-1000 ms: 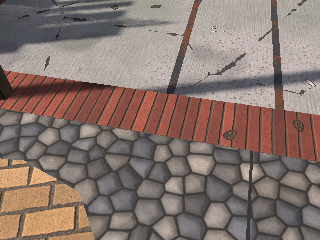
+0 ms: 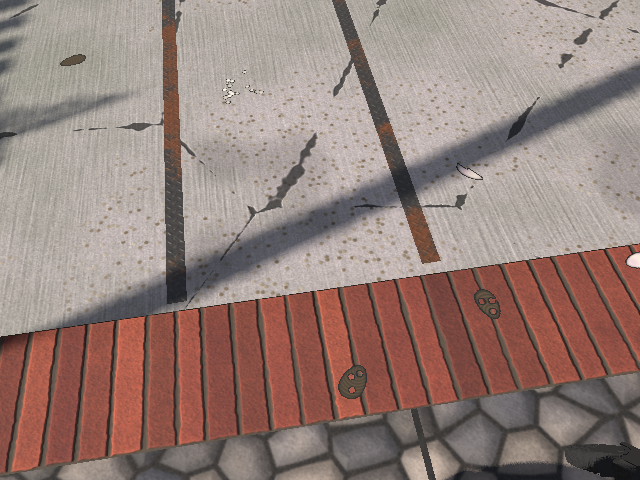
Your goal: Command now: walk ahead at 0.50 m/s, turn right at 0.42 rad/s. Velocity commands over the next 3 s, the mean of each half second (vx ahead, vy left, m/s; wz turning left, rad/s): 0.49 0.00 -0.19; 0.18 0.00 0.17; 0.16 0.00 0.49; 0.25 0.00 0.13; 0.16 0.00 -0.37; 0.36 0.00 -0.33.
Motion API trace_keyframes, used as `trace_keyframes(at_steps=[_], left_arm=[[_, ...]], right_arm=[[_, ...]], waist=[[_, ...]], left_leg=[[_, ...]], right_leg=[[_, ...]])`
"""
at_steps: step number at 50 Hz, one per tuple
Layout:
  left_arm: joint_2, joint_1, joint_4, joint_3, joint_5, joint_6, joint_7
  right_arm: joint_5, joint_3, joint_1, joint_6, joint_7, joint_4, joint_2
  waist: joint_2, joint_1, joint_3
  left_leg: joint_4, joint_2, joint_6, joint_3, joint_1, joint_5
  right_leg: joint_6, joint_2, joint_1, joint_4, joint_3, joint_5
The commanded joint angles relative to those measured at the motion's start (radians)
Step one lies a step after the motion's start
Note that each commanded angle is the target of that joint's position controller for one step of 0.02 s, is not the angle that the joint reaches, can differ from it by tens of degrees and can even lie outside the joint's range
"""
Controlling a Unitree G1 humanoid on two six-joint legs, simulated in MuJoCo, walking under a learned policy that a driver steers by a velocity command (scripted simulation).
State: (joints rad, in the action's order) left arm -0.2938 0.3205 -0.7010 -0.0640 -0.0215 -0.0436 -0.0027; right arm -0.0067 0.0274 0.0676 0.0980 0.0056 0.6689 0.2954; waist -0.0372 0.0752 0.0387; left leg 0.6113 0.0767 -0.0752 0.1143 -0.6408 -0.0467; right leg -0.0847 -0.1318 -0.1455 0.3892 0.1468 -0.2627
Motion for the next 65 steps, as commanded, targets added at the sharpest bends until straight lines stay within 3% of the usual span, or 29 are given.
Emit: trace_keyframes(at_steps=[1,4,5,6,7,8,10,14,20,25,27,29,30,31,32,33,35,36,39,45,50,53,54,55,56,57,58,61,65], left_arm=[[-0.14,0.039,0.032,-0.037,-0.004,-0.007,-0.007],[-0.134,0.03,0.022,-0.034,0.004,0.0,-0.004],[-0.098,0.032,0.025,-0.021,0.008,-0.003,-0.001],[-0.046,0.071,0.041,0.0,0.024,-0.009,0.001],[-0.015,0.186,0.042,0.012,-0.008,-0.02,-0.001],[-0.11,0.135,0.031,-0.004,-0.018,-0.022,-0.004],[-0.134,-0.05,0.069,-0.011,-0.001,-0.021,-0.005],[-0.067,-0.045,0.066,-0.004,0.009,-0.021,0.005],[-0.015,-0.214,0.099,0.022,0.016,-0.032,0.015],[-0.033,-0.327,0.131,0.017,0.01,-0.044,0.033],[-0.054,-0.298,0.126,0.005,0.019,-0.05,0.04],[-0.099,-0.132,0.07,-0.019,0.037,-0.051,0.034],[-0.163,-0.013,0.052,-0.032,0.053,-0.049,0.023],[-0.188,0.013,0.055,-0.024,0.067,-0.034,0.018],[-0.135,0.041,0.041,-0.015,0.039,-0.017,0.023],[-0.119,-0.02,0.036,-0.011,0.025,-0.008,0.027],[-0.044,-0.154,0.038,0.015,0.034,-0.01,0.027],[-0.029,-0.202,0.033,0.021,0.044,-0.013,0.03],[-0.068,-0.265,0.012,0.003,0.064,-0.021,0.025],[-0.126,-0.241,-0.026,-0.023,0.038,0.019,-0.022],[-0.144,-0.25,-0.042,-0.034,0.023,0.044,-0.022],[-0.136,-0.24,-0.061,-0.037,-0.005,0.061,-0.024],[-0.094,-0.196,-0.072,-0.03,0.005,0.065,-0.022],[-0.055,-0.234,-0.023,-0.018,0.045,0.06,-0.02],[-0.095,-0.327,-0.003,-0.03,0.044,0.055,-0.025],[-0.108,-0.313,-0.009,-0.038,0.022,0.058,-0.024],[-0.111,-0.279,-0.032,-0.044,0.015,0.061,-0.029],[-0.115,-0.251,-0.05,-0.051,0.025,0.059,-0.034],[-0.092,-0.341,-0.026,-0.04,0.005,0.028,-0.005]], right_arm=[[0.01,0.026,-0.07,0.026,0.015,-0.077,0.096],[0.009,0.048,0.021,0.035,0.016,-0.061,0.122],[0.0,0.063,0.117,0.04,0.01,-0.046,0.155],[-0.014,0.08,0.266,0.042,0.004,-0.037,0.222],[-0.006,0.101,0.367,0.025,0.016,0.025,0.269],[0.02,0.078,0.369,0.021,0.022,0.018,0.175],[0.007,0.055,0.26,0.01,0.018,0.001,0.115],[0.003,0.039,0.214,0.014,0.015,0.018,0.074],[0.019,0.057,0.259,-0.002,0.004,0.064,0.144],[0.028,0.057,0.326,-0.027,0.0,0.113,0.155],[0.027,0.06,0.322,-0.041,-0.008,0.124,0.163],[0.029,0.055,0.291,-0.047,-0.015,0.113,0.156],[0.005,0.036,0.291,-0.041,-0.017,0.088,0.107],[-0.011,0.002,0.452,-0.034,-0.012,0.098,0.009],[0.008,0.015,0.501,-0.034,-0.007,0.135,0.08],[0.034,0.033,0.414,-0.042,-0.007,0.12,0.135],[0.026,0.035,0.292,-0.071,-0.027,0.104,0.113],[0.023,0.035,0.308,-0.094,-0.034,0.109,0.096],[0.014,0.033,0.344,-0.13,-0.051,0.113,0.061],[0.019,0.052,0.192,-0.164,-0.048,0.027,0.092],[0.02,0.057,0.16,-0.163,-0.024,-0.005,0.083],[0.015,0.069,0.237,-0.156,-0.007,0.012,0.095],[0.012,0.09,0.243,-0.153,-0.015,0.001,0.17],[0.006,0.113,0.223,-0.152,-0.029,-0.031,0.285],[-0.024,0.102,0.254,-0.131,-0.021,-0.039,0.248],[-0.028,0.095,0.215,-0.111,-0.018,-0.042,0.226],[-0.009,0.093,0.153,-0.101,-0.021,-0.053,0.207],[0.018,0.073,0.135,-0.104,-0.034,-0.064,0.155],[0.024,0.08,0.213,-0.101,-0.047,-0.056,0.162]], waist=[[0.127,0.006,-0.05],[0.164,-0.057,-0.062],[0.144,-0.106,-0.13],[0.009,-0.146,-0.28],[-0.308,-0.12,-0.368],[-0.178,-0.152,-0.283],[-0.017,-0.15,-0.09],[-0.076,-0.084,-0.046],[-0.042,-0.131,-0.011],[-0.045,-0.157,0.014],[-0.057,-0.126,-0.021],[-0.037,-0.034,-0.129],[0.049,0.006,-0.256],[0.3,-0.048,-0.402],[0.256,-0.024,-0.49],[0.201,-0.024,-0.36],[0.096,-0.059,-0.191],[0.12,-0.097,-0.16],[0.173,-0.134,-0.145],[0.141,-0.078,-0.092],[0.134,-0.075,-0.085],[0.117,-0.122,-0.108],[-0.043,-0.099,-0.09],[-0.312,-0.073,-0.052],[-0.208,-0.148,-0.094],[-0.139,-0.115,-0.096],[-0.085,-0.084,-0.091],[-0.074,-0.064,-0.138],[-0.113,-0.118,-0.072]], left_leg=[[-0.083,-0.046,0.023,-0.041,0.162,-0.022],[-0.146,-0.063,0.09,-0.074,0.282,0.101],[-0.152,-0.028,0.135,-0.048,0.443,0.102],[-0.115,0.152,0.225,0.149,0.725,0.088],[-0.255,0.31,0.366,0.602,0.966,0.38],[-0.313,0.307,0.344,0.67,0.937,0.605],[-0.338,0.23,0.292,0.414,0.711,0.458],[-0.41,0.131,0.293,0.201,0.533,0.165],[-0.459,0.107,0.29,0.039,0.505,0.032],[-0.392,0.13,0.258,0.013,0.568,-0.097],[-0.303,0.132,0.222,0.008,0.616,-0.224],[-0.102,0.063,0.168,-0.038,0.576,-0.366],[0.12,0.003,0.117,-0.075,0.436,-0.134],[0.478,-0.123,0.038,-0.088,0.154,0.639],[0.6,-0.114,0.026,0.042,0.126,0.762],[0.645,-0.076,0.016,0.015,0.051,0.721],[0.532,-0.014,0.005,-0.002,0.068,0.615],[0.459,0.006,-0.005,-0.001,0.164,0.577],[0.306,-0.014,-0.021,-0.06,0.328,0.483],[0.284,0.016,0.02,-0.078,0.241,0.416],[0.151,-0.002,0.05,-0.133,0.28,0.437],[-0.125,-0.052,0.109,-0.168,0.435,0.237],[-0.246,0.045,0.165,0.006,0.504,0.02],[-0.275,0.275,0.342,0.354,0.577,-0.246],[-0.297,0.306,0.434,0.391,0.539,-0.241],[-0.29,0.258,0.399,0.304,0.534,-0.21],[-0.274,0.201,0.34,0.237,0.54,-0.171],[-0.267,0.139,0.301,0.188,0.552,-0.137],[-0.373,0.114,0.305,0.285,0.591,0.463]], right_leg=[[-0.131,0.25,-0.043,-0.046,0.195,0.129],[-0.097,0.265,0.012,0.056,0.232,0.234],[-0.065,0.213,-0.013,0.194,0.189,0.305],[-0.016,0.137,-0.171,0.485,0.107,0.144],[0.05,0.016,-0.493,0.783,-0.002,-0.29],[0.054,0.071,-0.619,0.896,0.055,-0.293],[0.055,0.145,-0.64,0.887,-0.011,-0.136],[0.071,0.217,-0.523,0.712,-0.064,-0.036],[0.099,0.216,-0.477,0.334,-0.115,0.208],[0.078,0.169,-0.405,0.168,-0.131,0.283],[0.049,0.148,-0.334,0.117,-0.131,0.269],[0.003,0.122,-0.067,0.044,-0.163,0.404],[-0.054,0.274,0.187,0.107,-0.028,0.765],[-0.237,0.546,0.48,0.149,0.286,1.062],[-0.29,0.562,0.463,0.122,0.366,0.979],[-0.264,0.509,0.357,0.073,0.281,0.816],[-0.183,0.422,0.117,0.007,0.129,0.683],[-0.16,0.39,-0.004,-0.029,0.061,0.659],[-0.161,0.361,-0.153,-0.081,-0.048,0.62],[-0.181,0.438,-0.118,-0.167,-0.033,0.166],[-0.159,0.448,-0.041,-0.113,-0.086,0.231],[-0.063,0.395,-0.054,0.043,-0.174,0.233],[0.032,0.308,-0.157,0.23,-0.265,0.082],[0.141,0.129,-0.445,0.469,-0.317,-0.308],[0.142,0.106,-0.487,0.675,-0.153,-0.415],[0.129,0.127,-0.499,0.748,-0.104,-0.344],[0.125,0.14,-0.506,0.753,-0.09,-0.262],[0.142,0.135,-0.464,0.74,-0.088,-0.126],[0.137,0.132,-0.497,0.437,-0.082,-0.032]])
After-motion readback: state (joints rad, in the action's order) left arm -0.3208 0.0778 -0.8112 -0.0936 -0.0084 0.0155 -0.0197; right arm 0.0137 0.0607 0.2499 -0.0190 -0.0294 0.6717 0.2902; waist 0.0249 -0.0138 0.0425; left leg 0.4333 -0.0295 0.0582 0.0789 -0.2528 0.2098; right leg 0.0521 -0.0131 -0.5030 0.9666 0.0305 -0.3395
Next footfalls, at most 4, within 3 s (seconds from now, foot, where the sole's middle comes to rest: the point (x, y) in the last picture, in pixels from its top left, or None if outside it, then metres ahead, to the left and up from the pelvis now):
0.10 left None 0.24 0.15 -0.78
0.60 right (423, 469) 0.49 -0.12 -0.78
1.08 left None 0.43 0.12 -0.78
1.54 right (407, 435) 0.55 -0.08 -0.78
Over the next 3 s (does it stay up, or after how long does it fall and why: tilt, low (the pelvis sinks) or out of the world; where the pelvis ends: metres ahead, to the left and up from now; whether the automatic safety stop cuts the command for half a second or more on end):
stays up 0.96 0.17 -0.13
